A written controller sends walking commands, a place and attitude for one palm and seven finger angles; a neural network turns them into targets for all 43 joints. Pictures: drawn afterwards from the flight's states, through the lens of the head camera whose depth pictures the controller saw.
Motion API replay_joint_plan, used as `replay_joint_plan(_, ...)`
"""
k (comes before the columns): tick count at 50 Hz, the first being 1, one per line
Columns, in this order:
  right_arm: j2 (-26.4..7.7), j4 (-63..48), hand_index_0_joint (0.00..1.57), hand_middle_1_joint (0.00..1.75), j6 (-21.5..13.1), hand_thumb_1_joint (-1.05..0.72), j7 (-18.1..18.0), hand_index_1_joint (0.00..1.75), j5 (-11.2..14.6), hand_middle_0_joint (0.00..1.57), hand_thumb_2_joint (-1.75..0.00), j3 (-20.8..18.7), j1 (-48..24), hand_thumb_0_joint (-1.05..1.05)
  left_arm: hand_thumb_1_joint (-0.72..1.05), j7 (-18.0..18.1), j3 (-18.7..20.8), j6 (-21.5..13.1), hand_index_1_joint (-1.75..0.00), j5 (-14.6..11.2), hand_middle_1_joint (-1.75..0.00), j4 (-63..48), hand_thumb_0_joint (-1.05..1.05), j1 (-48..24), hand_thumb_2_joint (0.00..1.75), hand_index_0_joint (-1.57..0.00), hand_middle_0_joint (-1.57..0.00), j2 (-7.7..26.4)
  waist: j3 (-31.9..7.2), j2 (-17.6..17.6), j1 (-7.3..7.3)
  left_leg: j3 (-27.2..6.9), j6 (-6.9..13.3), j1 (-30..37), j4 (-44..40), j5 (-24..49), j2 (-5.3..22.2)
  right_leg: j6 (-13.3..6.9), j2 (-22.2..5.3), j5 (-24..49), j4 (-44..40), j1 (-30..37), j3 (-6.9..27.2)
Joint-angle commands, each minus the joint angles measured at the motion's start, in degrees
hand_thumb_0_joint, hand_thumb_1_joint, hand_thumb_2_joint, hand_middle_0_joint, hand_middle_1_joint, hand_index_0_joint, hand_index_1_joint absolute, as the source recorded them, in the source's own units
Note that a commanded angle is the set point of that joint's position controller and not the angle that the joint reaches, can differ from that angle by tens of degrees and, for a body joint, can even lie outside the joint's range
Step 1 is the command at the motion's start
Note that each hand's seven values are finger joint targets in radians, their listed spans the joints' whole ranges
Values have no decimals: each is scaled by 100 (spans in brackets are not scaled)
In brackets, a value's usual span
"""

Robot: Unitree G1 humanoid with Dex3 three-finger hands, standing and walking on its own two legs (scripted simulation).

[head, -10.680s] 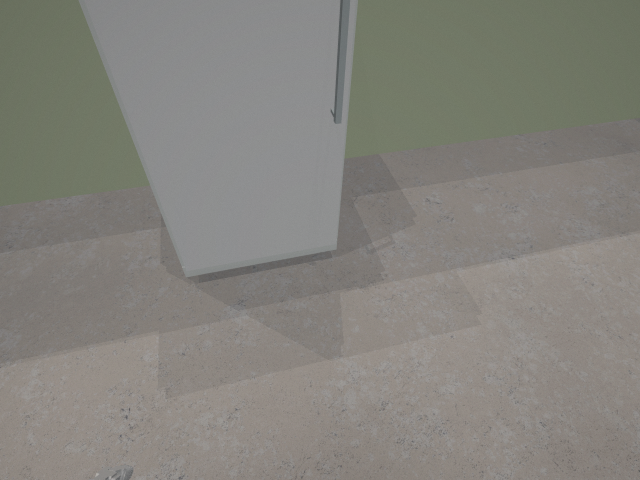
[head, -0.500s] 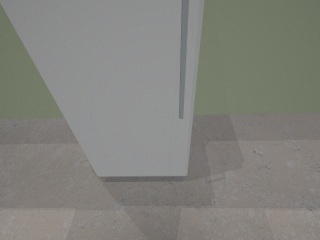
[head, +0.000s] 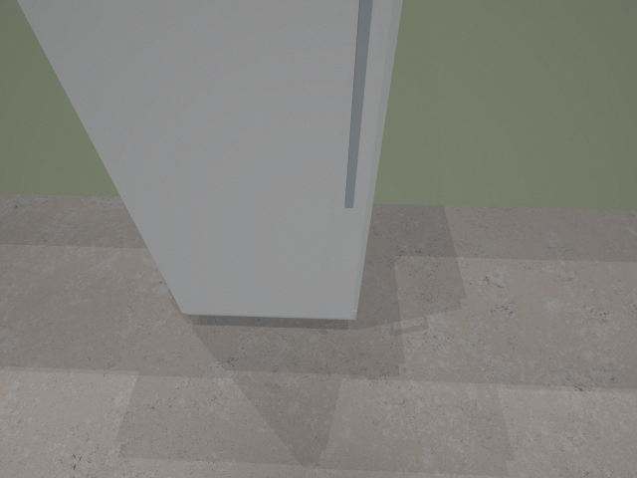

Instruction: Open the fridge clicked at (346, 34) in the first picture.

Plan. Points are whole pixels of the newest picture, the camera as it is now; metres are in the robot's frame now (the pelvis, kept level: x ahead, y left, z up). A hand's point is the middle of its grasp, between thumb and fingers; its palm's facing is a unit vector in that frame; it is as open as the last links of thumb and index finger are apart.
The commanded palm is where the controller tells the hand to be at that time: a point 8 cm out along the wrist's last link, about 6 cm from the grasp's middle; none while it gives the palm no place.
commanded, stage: look again from close up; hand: right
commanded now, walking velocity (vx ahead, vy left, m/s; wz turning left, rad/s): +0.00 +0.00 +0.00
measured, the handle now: (356, 105) +0.68 -0.03 +0.12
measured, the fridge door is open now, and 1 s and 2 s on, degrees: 0 0 0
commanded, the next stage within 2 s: shuffle to correct the standing spot in 1.20 s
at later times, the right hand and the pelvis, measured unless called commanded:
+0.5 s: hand out of the picture +0.00 -0.15 -0.18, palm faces +0.01 +0.99 -0.16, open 7.4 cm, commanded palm none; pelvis +0.02 +0.00 +0.00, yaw +1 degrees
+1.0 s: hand out of the picture +0.02 -0.15 -0.17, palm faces +0.01 +0.98 -0.17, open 7.4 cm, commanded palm none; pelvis +0.04 +0.02 +0.00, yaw +1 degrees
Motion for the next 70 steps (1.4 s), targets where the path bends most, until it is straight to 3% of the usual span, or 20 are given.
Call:
replay_joint_plan(1, -483, -23, 20, 30, -91, -90, -42, 30, 19, 20, -90, -98, 548, 0, 90, 85, 111, -136, -30, 4, -30, -246, 0, 90, 90, -20, -20, 653, 144, -195, -51, -448, 143, -25, -533, -210, 433, -70, -701, -1137, -862, -137, 869)
replay_joint_plan(12, -370, 83, 20, 30, -158, -90, -83, 30, 27, 20, -90, -57, 585, 0, 90, 107, 45, -171, -30, -22, -30, -74, 0, 192, 90, -20, -20, 457, 185, -58, 30, -521, 150, -211, -612, 133, 528, -42, -631, -113, -485, 208, 553)
replay_joint_plan(26, -386, 116, 20, 30, -187, -90, -104, 30, 30, 20, -90, -47, 639, 0, 90, 119, 11, -184, -30, -22, -30, -46, 0, 147, 90, -20, -20, 451, 110, -62, 3, -526, 150, -67, -633, 505, 545, -41, -635, 420, -318, 373, 468)
replay_joint_plan(34, -397, 121, 20, 30, -204, -90, -108, 30, 40, 20, -90, -50, 627, 0, 90, 131, -5, -200, -30, -14, -30, -20, 0, 140, 90, -20, -20, 480, 36, -72, 4, -527, 149, 57, -634, 783, 556, -30, -646, 625, -291, 470, 435)
replay_joint_plan(42, -423, 121, 20, 30, -205, -90, -118, 30, 41, 20, -90, -46, 640, 0, 90, 132, -11, -173, -30, -15, -30, -14, 0, 101, 90, -20, -20, 485, 268, -34, -5, -540, 149, -11, -720, 812, 552, -8, -639, 537, -285, 446, 393)
replay_joint_plan(64, -405, 171, 20, 30, -222, -90, -126, 30, 44, 20, -90, -60, 807, 0, 90, 150, -21, -187, -30, -10, -30, 36, 0, 174, 90, -20, -20, 470, 164, -82, -16, -524, 161, 98, -716, 1018, 547, -7, -646, 667, -229, 554, 369)
replay_joint_plan(66, -334, 215, 20, 30, -206, -90, -127, 30, 38, 20, -90, -56, 841, 0, 90, 153, -30, -165, -30, -4, -30, 82, 0, 218, 90, -20, -20, 412, 222, -44, -6, -506, 162, 62, -748, 636, 508, 0, -657, 401, -195, 538, 337)
replay_joint_plan(70, -342, 208, 20, 30, -123, -90, -56, 30, 3, 20, -90, -146, 919, 0, 90, 120, 45, -106, -30, 47, -30, 79, 0, 312, 90, -20, -20, 443, 525, 55, 3, -593, 290, -314, -677, -1261, 457, -61, -593, -1167, -62, 166, 290)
